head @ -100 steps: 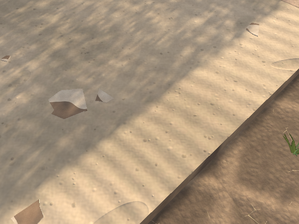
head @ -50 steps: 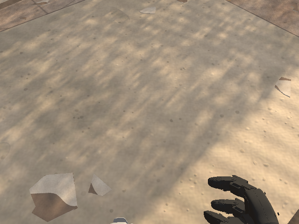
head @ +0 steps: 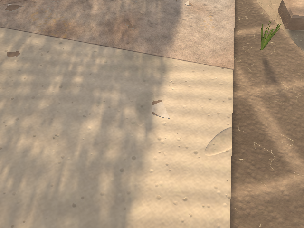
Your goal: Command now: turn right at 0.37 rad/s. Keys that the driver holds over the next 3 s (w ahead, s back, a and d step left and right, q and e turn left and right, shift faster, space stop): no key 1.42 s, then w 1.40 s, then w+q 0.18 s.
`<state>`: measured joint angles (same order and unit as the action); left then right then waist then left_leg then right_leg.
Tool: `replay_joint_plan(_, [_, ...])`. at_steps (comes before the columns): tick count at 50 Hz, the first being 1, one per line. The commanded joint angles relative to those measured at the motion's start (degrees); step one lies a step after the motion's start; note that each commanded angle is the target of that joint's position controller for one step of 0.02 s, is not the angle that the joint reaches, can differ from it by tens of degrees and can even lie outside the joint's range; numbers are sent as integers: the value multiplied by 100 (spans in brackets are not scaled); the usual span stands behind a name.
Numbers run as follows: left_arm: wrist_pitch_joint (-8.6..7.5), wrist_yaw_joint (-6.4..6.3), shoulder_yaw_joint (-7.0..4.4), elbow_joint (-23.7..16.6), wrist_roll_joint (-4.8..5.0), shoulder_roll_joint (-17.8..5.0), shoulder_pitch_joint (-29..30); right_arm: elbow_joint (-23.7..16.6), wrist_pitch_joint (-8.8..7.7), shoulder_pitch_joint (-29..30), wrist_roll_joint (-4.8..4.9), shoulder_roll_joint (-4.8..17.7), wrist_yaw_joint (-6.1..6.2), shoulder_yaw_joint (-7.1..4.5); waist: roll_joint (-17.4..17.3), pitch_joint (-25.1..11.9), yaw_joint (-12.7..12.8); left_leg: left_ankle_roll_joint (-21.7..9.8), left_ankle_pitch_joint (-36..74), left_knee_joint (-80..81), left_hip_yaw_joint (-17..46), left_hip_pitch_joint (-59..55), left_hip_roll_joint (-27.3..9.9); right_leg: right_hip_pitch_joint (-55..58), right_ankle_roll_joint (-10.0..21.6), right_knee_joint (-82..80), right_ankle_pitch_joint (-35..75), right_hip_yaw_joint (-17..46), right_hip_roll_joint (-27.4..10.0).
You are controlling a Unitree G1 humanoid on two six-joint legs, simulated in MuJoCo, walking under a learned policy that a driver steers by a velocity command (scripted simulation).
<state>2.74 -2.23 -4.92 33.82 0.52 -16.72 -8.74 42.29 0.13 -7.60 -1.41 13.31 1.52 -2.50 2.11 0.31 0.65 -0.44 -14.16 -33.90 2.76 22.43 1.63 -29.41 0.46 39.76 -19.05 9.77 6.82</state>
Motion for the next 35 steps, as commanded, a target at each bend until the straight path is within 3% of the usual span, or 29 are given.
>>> replay_joint_plan(1, [-195,42,-275,-410,-18,-907,-179,-615,-90,221,-125,917,70,-287,-1311,-540,53,-1640,1025,1759,2544,-867,-2270,-834,-223,2626,-1242,104,-94])
replay_joint_plan(2, [-141,36,-270,-203,-6,-822,-375,-652,-87,480,-16,746,93,-237,-977,-447,189,-1337,1141,1600,1906,-783,-1846,-687,-319,2889,-950,29,-136])
replay_joint_plan(3, [-100,10,-236,-133,-50,-692,-409,-645,-86,552,94,657,97,-206,-871,-402,180,-1195,1352,1495,1595,-853,-1640,-698,-388,3094,-696,-39,-146])
replay_joint_plan(4, [-70,4,-161,-124,-62,-481,-367,-611,-71,491,139,591,112,-161,-781,-386,140,-1185,1733,1437,1337,-852,-1522,-595,-450,3186,-576,-111,-136])
replay_joint_plan(6, [-60,15,-18,-208,-28,-176,-149,-546,-20,357,121,498,120,-117,-873,-430,80,-1106,1866,1373,840,-987,-1222,-292,-529,2365,-387,-443,-255])
replay_joint_plan(8, [-74,52,129,-302,-40,88,160,-479,33,207,129,531,124,-125,-1187,-553,-103,-1044,1697,1285,627,-1159,-1082,321,-545,989,-457,-743,-497])
replay_joint_plan(10, [-80,105,114,-314,9,0,247,-371,81,-137,134,769,105,-189,-1509,-518,-282,-1162,1520,1239,828,-1270,-1222,781,-507,37,-639,-961,-502])
replay_joint_plan(12, [-91,142,66,-161,30,-95,7,-340,101,-187,214,816,92,-191,-1437,-409,-172,-1106,1452,1081,888,-1112,-1228,1434,-335,-1382,348,-1118,-437])
replay_joint_plan(13, [-94,148,62,-114,-9,-124,-62,-266,69,-374,241,769,81,-174,-1332,-344,-150,-946,1440,1038,897,-942,-1168,1803,-188,-1972,807,-1017,-457])
replay_joint_plan(14, [-102,126,53,-169,-80,-287,-128,-215,6,-521,206,717,55,-147,-1071,-475,-174,-642,1182,930,874,-591,-1122,2378,-4,-2004,1270,-596,-792])
replay_joint_plan(15, [-97,85,-7,-225,-165,-657,-212,-284,-105,-583,44,539,-4,-89,-95,-770,-335,-313,625,340,410,-115,-729,2938,246,-1535,2736,56,-1508])
replay_joint_plan(16, [-129,151,38,-49,-224,-467,-92,-285,-169,-503,37,293,-1,-23,969,-787,-421,1,-261,573,-33,-465,-450,1988,671,-1671,1804,256,-1749])
replay_joint_plan(17, [-189,209,141,-202,-216,-31,208,-253,-173,-147,-22,556,9,-69,587,-462,-264,188,27,534,-18,-743,-458,1613,626,-1847,1023,178,-1497])
replay_joint_plan(18, [-231,225,185,-118,-255,93,200,-239,-153,19,-19,521,1,-80,472,-365,-223,205,264,584,-46,-834,-429,1453,466,-1867,602,44,-1323])
replay_joint_plan(20, [-302,220,136,-59,-198,-125,105,-142,-88,-96,2,527,27,-103,300,-102,-191,154,348,600,-49,-870,-406,1253,314,-1877,318,-66,-1170])
replay_joint_plan(23, [-326,168,185,32,-177,-19,-48,3,-97,-207,58,442,23,-97,176,15,-197,79,341,682,-14,-908,-423,1162,248,-1848,201,-152,-1077])
replay_joint_plan(35, [-361,121,200,393,-130,78,-324,588,-106,-353,93,432,71,-121,-195,-24,-173,76,485,719,15,-1052,-431,1252,213,-1686,489,-376,-891])
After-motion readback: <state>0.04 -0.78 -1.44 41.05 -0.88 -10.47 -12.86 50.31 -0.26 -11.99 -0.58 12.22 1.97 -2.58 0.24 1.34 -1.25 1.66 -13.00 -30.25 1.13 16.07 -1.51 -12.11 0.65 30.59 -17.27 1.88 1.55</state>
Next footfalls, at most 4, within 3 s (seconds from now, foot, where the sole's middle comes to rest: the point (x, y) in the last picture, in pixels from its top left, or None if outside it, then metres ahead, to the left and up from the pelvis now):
0.28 right None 0.01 -0.13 -0.76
2.12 right None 0.42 -0.14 -0.76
2.66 left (138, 167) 0.74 0.08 -0.76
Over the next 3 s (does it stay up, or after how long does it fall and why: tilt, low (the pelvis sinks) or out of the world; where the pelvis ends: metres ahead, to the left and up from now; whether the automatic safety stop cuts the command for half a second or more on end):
stays up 0.74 -0.01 0.02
